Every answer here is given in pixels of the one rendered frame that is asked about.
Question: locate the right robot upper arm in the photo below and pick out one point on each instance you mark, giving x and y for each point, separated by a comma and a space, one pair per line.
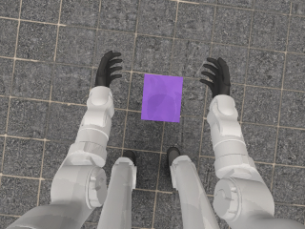
248, 204

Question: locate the robot right hand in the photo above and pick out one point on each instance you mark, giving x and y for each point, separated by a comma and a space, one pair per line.
221, 80

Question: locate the robot right forearm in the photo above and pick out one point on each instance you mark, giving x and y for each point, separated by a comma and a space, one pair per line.
230, 152

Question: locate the robot left hand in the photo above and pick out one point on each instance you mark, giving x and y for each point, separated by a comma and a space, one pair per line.
103, 74

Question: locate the carton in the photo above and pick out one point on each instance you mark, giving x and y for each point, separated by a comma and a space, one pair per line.
161, 100

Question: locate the robot left forearm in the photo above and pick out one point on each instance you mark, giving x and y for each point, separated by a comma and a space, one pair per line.
93, 135

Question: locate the left robot upper arm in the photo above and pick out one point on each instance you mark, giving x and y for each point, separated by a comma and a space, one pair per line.
76, 191

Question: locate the left robot foot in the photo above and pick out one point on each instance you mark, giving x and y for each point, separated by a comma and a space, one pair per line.
131, 155

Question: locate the left robot shin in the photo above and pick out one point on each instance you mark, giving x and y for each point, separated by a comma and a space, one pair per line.
122, 159

